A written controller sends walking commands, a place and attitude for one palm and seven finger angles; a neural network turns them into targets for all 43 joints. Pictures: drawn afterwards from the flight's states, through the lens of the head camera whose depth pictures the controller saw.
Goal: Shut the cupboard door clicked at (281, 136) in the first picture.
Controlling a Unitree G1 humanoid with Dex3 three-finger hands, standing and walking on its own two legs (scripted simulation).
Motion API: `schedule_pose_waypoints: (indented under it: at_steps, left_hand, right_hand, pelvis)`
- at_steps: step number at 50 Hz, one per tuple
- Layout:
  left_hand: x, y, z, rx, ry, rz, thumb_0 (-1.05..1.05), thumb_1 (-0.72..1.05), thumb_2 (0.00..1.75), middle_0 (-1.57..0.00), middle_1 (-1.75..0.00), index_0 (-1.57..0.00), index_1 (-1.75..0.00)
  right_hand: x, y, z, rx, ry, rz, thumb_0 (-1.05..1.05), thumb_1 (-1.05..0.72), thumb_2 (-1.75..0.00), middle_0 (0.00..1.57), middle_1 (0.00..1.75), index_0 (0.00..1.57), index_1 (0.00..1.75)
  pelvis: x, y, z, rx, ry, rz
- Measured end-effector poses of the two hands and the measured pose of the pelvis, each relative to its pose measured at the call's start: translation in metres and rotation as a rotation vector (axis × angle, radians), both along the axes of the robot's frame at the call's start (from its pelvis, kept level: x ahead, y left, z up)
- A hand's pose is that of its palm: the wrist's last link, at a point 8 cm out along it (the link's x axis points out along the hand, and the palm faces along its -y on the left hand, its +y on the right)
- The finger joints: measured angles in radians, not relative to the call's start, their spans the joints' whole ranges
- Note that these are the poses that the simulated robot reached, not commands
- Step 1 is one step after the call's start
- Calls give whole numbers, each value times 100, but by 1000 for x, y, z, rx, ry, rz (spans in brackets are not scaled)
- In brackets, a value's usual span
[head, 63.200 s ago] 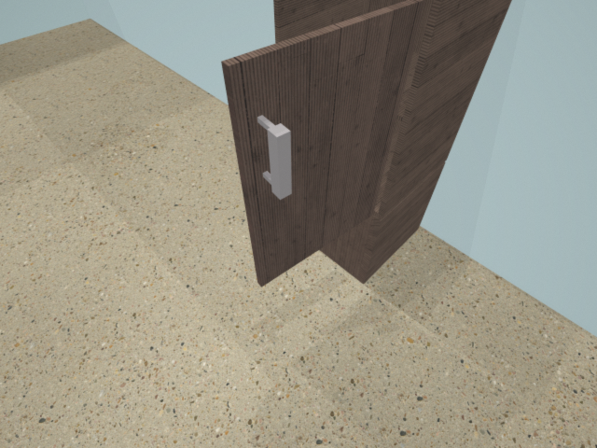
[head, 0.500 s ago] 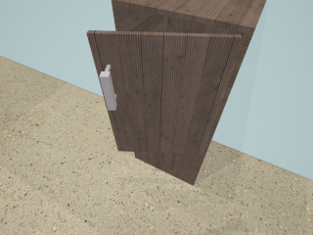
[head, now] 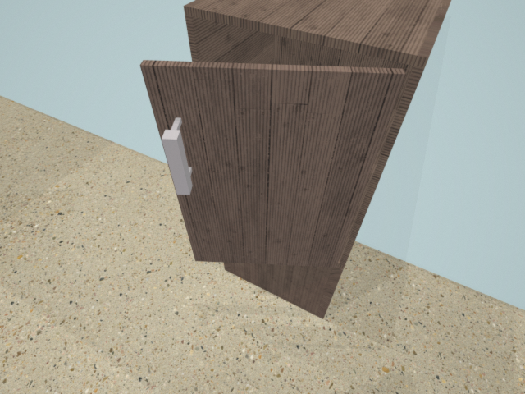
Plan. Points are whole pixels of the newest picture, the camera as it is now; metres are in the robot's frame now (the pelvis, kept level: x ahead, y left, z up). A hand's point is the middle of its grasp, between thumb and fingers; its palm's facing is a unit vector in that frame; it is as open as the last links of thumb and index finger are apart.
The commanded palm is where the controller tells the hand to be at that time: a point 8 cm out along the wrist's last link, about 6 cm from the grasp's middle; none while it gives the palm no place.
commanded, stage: shuffle to correct the standing spot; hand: left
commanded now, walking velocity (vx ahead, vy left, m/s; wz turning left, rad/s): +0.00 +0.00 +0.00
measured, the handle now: (181, 156) +0.50 +0.19 +0.08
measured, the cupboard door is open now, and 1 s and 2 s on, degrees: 25 25 25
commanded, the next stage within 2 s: come to a stop and stand still in 0.10 s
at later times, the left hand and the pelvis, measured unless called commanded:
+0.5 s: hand out of the picture +0.01 +0.15 -0.19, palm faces +0.03 -0.99 -0.15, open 7.4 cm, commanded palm none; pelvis +0.04 +0.00 -0.01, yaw -1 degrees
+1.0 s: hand out of the picture +0.05 +0.21 -0.17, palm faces +0.00 -0.97 -0.26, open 7.4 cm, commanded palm none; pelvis +0.01 +0.01 -0.01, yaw +0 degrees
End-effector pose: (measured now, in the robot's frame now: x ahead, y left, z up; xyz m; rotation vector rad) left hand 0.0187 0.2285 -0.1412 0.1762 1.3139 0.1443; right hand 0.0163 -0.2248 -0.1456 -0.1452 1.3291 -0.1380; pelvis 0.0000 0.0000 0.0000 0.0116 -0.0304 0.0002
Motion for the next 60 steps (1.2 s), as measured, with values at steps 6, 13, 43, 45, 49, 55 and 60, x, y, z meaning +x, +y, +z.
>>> schedule_pose_waypoints:
  at_steps: [6, 13, 43, 45, 49, 55, 60]
  left_hand:
    - [-3, -2, -2, -7, 9, 6, 0, 91, 90, -20, -30, -20, -30]
    - [-13, -9, -9, -32, 63, 29, 0, 91, 90, -20, -30, -20, -30]
    - [20, 11, -4, 29, -9, 3, 0, 91, 90, -20, -30, -20, -30]
    - [21, 17, -3, 38, -28, -4, 0, 91, 90, -20, -30, -20, -30]
    - [25, 28, 2, 50, -69, -19, 0, 91, 90, -20, -30, -20, -30]
    - [24, 42, 8, 62, -107, -32, 0, 91, 90, -20, -30, -20, -30]
    - [15, 51, 10, 68, -102, -37, 0, 91, 90, -20, -30, -20, -30]
  right_hand:
    - [0, -2, 0, -4, 9, 1, 1, -91, -90, 20, 30, 19, 30]
    - [-8, 0, -4, 4, 58, -19, 0, -90, -90, 20, 30, 19, 30]
    - [24, 2, -6, -21, -31, -43, 1, -91, -90, 20, 30, 20, 30]
    - [28, -1, -5, -27, -62, -42, 1, -91, -90, 20, 30, 20, 30]
    - [32, -3, -1, -35, -109, -26, 1, -91, -90, 20, 30, 19, 30]
    - [29, -6, 7, -53, -132, 4, 1, -90, -90, 20, 30, 20, 30]
    - [18, -9, 11, -67, -117, 14, 1, -90, -90, 20, 30, 20, 30]
  pelvis:
    - [3, -1, 0, -1, -4, 0]
    - [17, -3, -5, -1, 3, -7]
    - [25, 6, -8, -13, -7, 1]
    - [21, 8, -9, -11, -14, -2]
    - [10, 13, -8, -10, -24, -7]
    - [-5, 19, -5, -8, -28, -9]
    - [-14, 23, -3, -6, -29, -7]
